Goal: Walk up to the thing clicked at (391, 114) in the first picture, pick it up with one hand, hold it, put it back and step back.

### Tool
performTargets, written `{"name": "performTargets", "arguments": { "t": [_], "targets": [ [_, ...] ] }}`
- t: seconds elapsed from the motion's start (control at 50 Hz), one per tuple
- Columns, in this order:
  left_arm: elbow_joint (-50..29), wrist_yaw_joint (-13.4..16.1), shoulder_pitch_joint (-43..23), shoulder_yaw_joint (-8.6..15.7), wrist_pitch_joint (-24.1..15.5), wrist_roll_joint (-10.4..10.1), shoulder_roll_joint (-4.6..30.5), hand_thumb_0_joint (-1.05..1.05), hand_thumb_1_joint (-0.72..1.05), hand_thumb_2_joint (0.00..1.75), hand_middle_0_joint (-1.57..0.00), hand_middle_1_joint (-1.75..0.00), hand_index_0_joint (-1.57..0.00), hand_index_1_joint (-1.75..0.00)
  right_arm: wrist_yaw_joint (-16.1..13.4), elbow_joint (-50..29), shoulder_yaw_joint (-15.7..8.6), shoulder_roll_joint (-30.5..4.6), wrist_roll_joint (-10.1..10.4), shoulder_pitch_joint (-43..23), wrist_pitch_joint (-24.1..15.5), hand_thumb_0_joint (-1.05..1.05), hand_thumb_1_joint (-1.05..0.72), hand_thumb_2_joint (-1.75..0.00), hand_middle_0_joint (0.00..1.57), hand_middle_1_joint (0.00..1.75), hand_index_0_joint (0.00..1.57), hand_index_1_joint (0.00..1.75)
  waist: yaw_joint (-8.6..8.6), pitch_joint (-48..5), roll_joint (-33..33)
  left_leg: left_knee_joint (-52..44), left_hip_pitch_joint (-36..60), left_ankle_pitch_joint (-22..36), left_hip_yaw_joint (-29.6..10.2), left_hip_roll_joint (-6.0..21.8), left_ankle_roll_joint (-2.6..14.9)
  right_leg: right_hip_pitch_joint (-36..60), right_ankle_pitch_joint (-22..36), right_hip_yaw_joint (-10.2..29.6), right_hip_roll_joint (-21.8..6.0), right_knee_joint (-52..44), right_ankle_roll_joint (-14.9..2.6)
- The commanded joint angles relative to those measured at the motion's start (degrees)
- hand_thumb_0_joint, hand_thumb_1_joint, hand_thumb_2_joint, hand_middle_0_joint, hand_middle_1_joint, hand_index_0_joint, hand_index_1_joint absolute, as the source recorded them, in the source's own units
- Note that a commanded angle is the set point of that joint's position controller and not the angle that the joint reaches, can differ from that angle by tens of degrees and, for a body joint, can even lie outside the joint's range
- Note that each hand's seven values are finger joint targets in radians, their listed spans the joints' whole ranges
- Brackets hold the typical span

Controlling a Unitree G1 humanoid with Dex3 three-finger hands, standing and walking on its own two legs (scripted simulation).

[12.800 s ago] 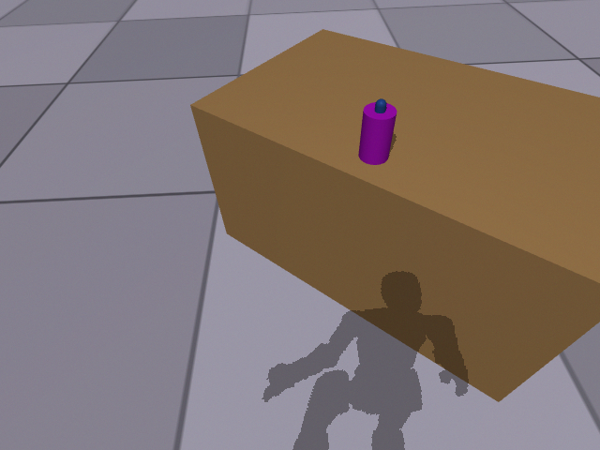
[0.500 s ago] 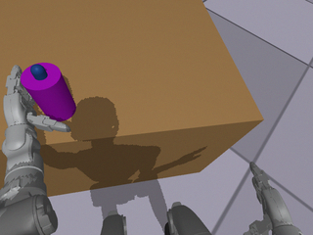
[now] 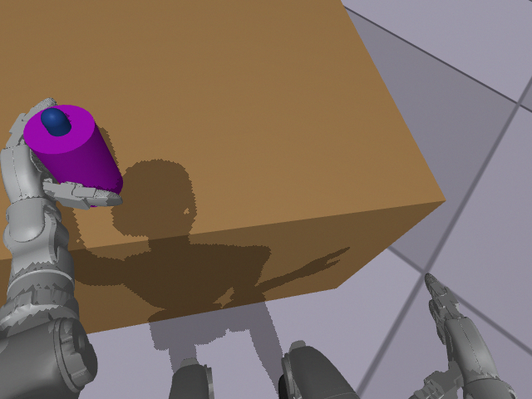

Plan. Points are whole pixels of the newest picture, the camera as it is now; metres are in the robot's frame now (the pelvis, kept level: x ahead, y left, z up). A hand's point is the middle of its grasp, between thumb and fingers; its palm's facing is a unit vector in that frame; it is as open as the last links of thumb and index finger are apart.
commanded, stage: close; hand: left
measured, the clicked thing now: (76, 154) +0.48 +0.22 +0.06
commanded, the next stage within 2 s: settle in 0.42 s
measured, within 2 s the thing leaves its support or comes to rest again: leaves its support in 0.94 s
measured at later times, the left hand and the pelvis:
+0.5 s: hand (77, 167) +0.47 +0.23 +0.04, palm faces +0.20 -0.98 +0.00, open 10.8 cm; pelvis +0.01 +0.00 +0.00, yaw +0 degrees
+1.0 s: hand (83, 167) +0.47 +0.21 +0.05, palm faces +0.18 -0.98 -0.02, open 11.1 cm; pelvis +0.01 +0.00 +0.02, yaw +0 degrees
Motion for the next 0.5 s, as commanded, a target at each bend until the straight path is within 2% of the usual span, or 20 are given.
{"name": "performTargets", "arguments": {
  "t": [0.0, 0.04, 0.06, 0.1, 0.12, 0.14, 0.18, 0.2, 0.24, 0.26, 0.28, 0.3, 0.32, 0.36, 0.38, 0.4, 0.42, 0.44, 0.46, 0.48],
  "targets": [
    [-14.1, 0.0, -20.2, 0.8, -3.3, -0.5, 13.1, 0.00, -0.35, 0.33, -0.70, -0.52, -0.70, -0.51, -1.0, -8.7, -6.1, -8.6, 0.3, 1.5, -2.4, 0.00, 0.51, -0.05, 0.05, 0.05, 0.05, 0.05, 1.95, -29.0, 13.3, -8.3, 24.6, 24.9, 1.2, -0.8, 0.91, 12.5, 20.7, -1.7, 1.2, -6.8, -3.06],
    [-14.9, 0.3, -19.5, -0.5, -3.0, -0.3, 10.8, 0.00, -0.34, 0.39, -0.75, -0.58, -0.76, -0.58, -0.8, -10.2, -5.1, -7.9, 0.2, 0.4, -2.2, 0.00, 0.52, -0.05, 0.05, 0.05, 0.05, 0.05, 1.74, -28.9, 12.4, -8.7, 24.1, 23.6, 1.2, -0.6, 1.03, 12.7, 20.1, -1.6, 1.2, -7.1, -3.06],
    [-13.7, 0.5, -18.8, -0.7, -2.8, -0.5, 9.6, 0.00, -0.33, 0.41, -0.79, -0.62, -0.79, -0.61, -1.0, -8.9, -5.7, -8.1, 0.2, 1.1, -2.0, 0.00, 0.51, -0.05, 0.05, 0.05, 0.05, 0.05, 1.48, -26.4, 11.5, -9.0, 23.1, 22.9, 1.2, -0.6, 0.98, 12.0, 19.5, -1.8, 1.3, -7.3, -3.06],
    [-14.2, 1.2, -17.9, 1.5, -2.9, -0.8, 12.0, 0.00, -0.26, 0.46, -0.83, -0.66, -0.84, -0.66, -1.2, -7.1, -7.5, -9.6, 0.3, 1.1, -1.7, 0.00, 0.52, -0.05, 0.05, 0.05, 0.05, 0.05, 1.87, -24.8, 10.7, -9.4, 22.3, 21.7, 1.0, -0.5, 1.07, 11.2, 18.3, -1.9, 1.2, -7.4, -3.06],
    [-12.2, 1.4, -17.1, 1.9, -2.8, -0.5, 12.6, 0.00, -0.22, 0.48, -0.85, -0.68, -0.86, -0.67, -1.1, -7.0, -7.1, -9.5, 0.4, 1.1, -1.6, 0.00, 0.52, -0.05, 0.05, 0.05, 0.05, 0.05, 1.53, -23.3, 9.4, -9.4, 21.4, 20.9, 1.1, -0.5, 1.26, 11.4, 18.1, -1.8, 1.4, -7.6, -2.92],
    [-14.2, 1.5, -17.1, 2.2, -3.3, -0.5, 12.5, 0.00, -0.18, 0.50, -0.86, -0.70, -0.88, -0.69, -1.0, -8.6, -7.0, -9.5, 0.4, -0.3, -1.7, 0.00, 0.53, -0.04, 0.05, 0.05, 0.05, 0.05, 1.96, -23.8, 9.0, -9.8, 20.8, 19.2, 1.0, -0.6, 1.25, 11.7, 16.9, -1.8, 1.3, -7.6, -3.01],
    [-12.7, 1.2, -17.3, 0.4, -3.8, -0.4, 9.6, 0.00, -0.15, 0.54, -0.91, -0.75, -0.92, -0.74, -1.0, -9.1, -7.2, -9.0, 0.3, 1.1, -1.8, 0.00, 0.52, -0.05, 0.05, 0.05, 0.05, 0.05, 0.07, -24.1, 8.3, -9.5, 21.5, 18.6, 1.1, -0.6, 1.49, 11.2, 17.0, -1.6, 1.3, -7.7, -2.80],
    [-11.8, 1.1, -16.9, 1.1, -4.0, -0.6, 10.4, 0.00, -0.10, 0.57, -0.94, -0.78, -0.95, -0.77, -1.0, -8.7, -6.5, -8.8, 0.4, 1.3, -1.9, 0.00, 0.52, -0.04, 0.05, 0.05, 0.05, 0.05, 0.66, -22.8, 7.2, -9.4, 20.2, 18.0, 1.3, -0.8, 1.65, 11.6, 16.9, -1.5, 1.2, -7.9, -2.70],
    [-15.8, 0.4, -20.4, 1.9, -5.1, -1.1, 13.2, 0.00, -0.02, 0.66, -1.02, -0.87, -1.03, -0.86, -1.1, -9.7, -6.2, -8.7, 0.5, 1.2, -2.1, 0.00, 0.52, -0.05, 0.05, 0.05, 0.05, 0.05, 0.81, -26.9, 9.1, -9.0, 22.1, 19.5, 1.5, -1.0, 1.58, 12.9, 18.4, -1.2, 1.1, -7.5, -2.63],
    [-14.7, -0.1, -19.3, 1.3, -5.0, -0.8, 12.8, 0.00, 0.01, 0.71, -1.07, -0.91, -1.07, -0.91, -1.1, -10.4, -6.3, -8.7, 0.4, 1.6, -2.1, 0.00, 0.52, -0.05, 0.05, 0.05, 0.05, 0.05, 0.80, -28.8, 9.7, -8.5, 23.1, 21.6, 1.7, -1.0, 1.63, 14.2, 20.4, -1.0, 1.0, -7.4, -2.58],
    [-14.3, -0.6, -19.0, -0.4, -4.8, -0.8, 10.7, 0.00, 0.08, 0.79, -1.10, -0.98, -1.10, -0.98, -1.1, -9.4, -6.4, -8.5, 0.5, 2.5, -2.0, 0.00, 0.52, -0.05, 0.05, 0.05, 0.05, 0.05, 0.47, -27.9, 10.4, -8.7, 24.0, 21.1, 1.8, -1.1, 1.46, 13.0, 19.8, -1.0, 1.0, -7.5, -2.62],
    [-12.3, -0.9, -17.4, -0.9, -4.4, -1.1, 8.8, 0.00, 0.09, 0.87, -1.14, -1.03, -1.14, -1.04, -1.0, -7.5, -5.7, -7.8, 0.4, 3.9, -1.9, 0.00, 0.52, -0.05, 0.05, 0.05, 0.05, 0.05, 0.53, -25.9, 10.8, -8.8, 23.4, 21.9, 1.6, -1.0, 1.26, 12.0, 19.8, -1.2, 1.0, -7.5, -2.74],
    [-14.5, -0.9, -18.7, -1.5, -4.6, -1.3, 8.7, 0.00, 0.15, 0.94, -1.17, -1.08, -1.17, -1.09, -0.8, -7.4, -3.9, -6.5, 0.5, 2.6, -2.1, 0.00, 0.52, -0.05, 0.05, 0.05, 0.05, 0.05, 1.59, -25.6, 11.7, -8.9, 23.3, 21.7, 1.6, -1.0, 1.09, 11.6, 19.3, -1.2, 1.0, -7.3, -2.82],
    [-16.8, -0.7, -20.6, -1.1, -4.7, -1.2, 10.4, 0.00, 0.20, 1.03, -1.25, -1.17, -1.25, -1.18, -0.9, -8.6, -5.6, -7.8, 0.3, 0.9, -2.2, 0.00, 0.52, -0.05, 0.05, 0.05, 0.05, 0.05, 1.51, -29.5, 12.8, -8.6, 25.3, 23.1, 1.5, -0.9, 1.11, 12.3, 19.7, -1.2, 1.0, -7.3, -2.89],
    [-16.6, -0.9, -21.1, -3.2, -4.3, -1.3, 7.8, 0.00, 0.23, 1.06, -1.27, -1.20, -1.27, -1.21, -0.9, -9.5, -5.1, -7.5, 0.4, 0.4, -2.3, 0.00, 0.52, -0.05, 0.05, 0.05, 0.05, 0.05, 1.02, -29.2, 12.5, -9.0, 25.8, 22.9, 1.3, -0.8, 0.94, 12.2, 19.3, -1.4, 1.0, -7.3, -2.99],
    [-16.0, -0.6, -21.6, -2.2, -4.2, -1.2, 9.0, 0.00, 0.21, 1.08, -1.28, -1.23, -1.28, -1.23, -0.9, -7.8, -4.8, -7.4, 0.2, 1.4, -2.2, 0.00, 0.52, -0.05, 0.05, 0.05, 0.05, 0.05, 1.31, -27.0, 12.4, -8.9, 24.3, 21.6, 1.4, -0.8, 1.03, 11.6, 18.8, -1.4, 1.1, -7.6, -2.86],
    [-15.0, -0.6, -20.6, -2.9, -4.2, -1.4, 7.6, 0.00, 0.15, 1.10, -1.30, -1.26, -1.30, -1.26, -1.0, -8.4, -5.4, -7.7, 0.2, 0.8, -2.4, 0.00, 0.52, -0.05, 0.05, 0.05, 0.05, 0.05, 0.76, -26.6, 11.6, -9.0, 24.5, 22.1, 1.2, -0.6, 0.88, 11.0, 19.0, -1.6, 1.1, -7.3, -3.02],
    [-12.9, -0.5, -19.0, -2.0, -4.0, -1.3, 8.3, 0.00, 0.10, 1.08, -1.30, -1.26, -1.31, -1.27, -1.1, -6.9, -5.3, -8.1, 0.0, 0.7, -2.3, 0.00, 0.52, -0.05, 0.05, 0.05, 0.05, 0.05, 1.05, -26.1, 11.8, -8.9, 24.8, 23.7, 1.0, -0.3, 0.72, 10.3, 19.3, -1.8, 1.1, -6.9, -3.08],
    [-15.5, -0.5, -21.1, -3.6, -4.5, -1.5, 6.4, 0.00, 0.11, 1.10, -1.31, -1.27, -1.32, -1.28, -0.8, -5.8, -4.1, -6.7, 0.0, 1.4, -2.3, 0.00, 0.52, -0.05, 0.05, 0.05, 0.05, 0.05, 0.94, -26.3, 12.8, -8.6, 25.4, 24.8, 0.8, -0.3, 0.65, 9.3, 19.5, -1.8, 1.1, -6.5, -3.14],
    [-13.5, -0.2, -19.1, -0.4, -4.3, -1.1, 11.1, 0.00, 0.12, 1.12, -1.32, -1.29, -1.32, -1.29, -1.0, -6.4, -5.5, -8.6, 0.1, 1.3, -2.1, 0.00, 0.52, -0.05, 0.05, 0.05, 0.05, 0.05, 1.42, -27.3, 12.7, -8.5, 25.7, 24.9, 0.9, -0.4, 0.77, 10.4, 19.9, -1.8, 1.1, -6.7, -2.99]
  ]
}}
